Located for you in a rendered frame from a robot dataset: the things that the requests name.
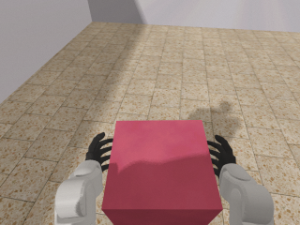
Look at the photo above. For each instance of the robot right hand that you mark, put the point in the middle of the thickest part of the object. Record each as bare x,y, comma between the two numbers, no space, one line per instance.
225,154

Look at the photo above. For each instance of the robot left hand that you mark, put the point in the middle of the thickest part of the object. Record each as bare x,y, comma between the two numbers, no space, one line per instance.
95,153

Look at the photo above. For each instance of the left robot forearm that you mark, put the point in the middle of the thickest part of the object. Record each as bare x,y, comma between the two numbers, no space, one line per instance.
75,199

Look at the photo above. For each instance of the right robot forearm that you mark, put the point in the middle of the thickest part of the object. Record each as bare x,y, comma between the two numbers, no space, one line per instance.
250,203

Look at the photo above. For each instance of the carton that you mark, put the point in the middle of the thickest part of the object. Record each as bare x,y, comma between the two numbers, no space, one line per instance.
160,173

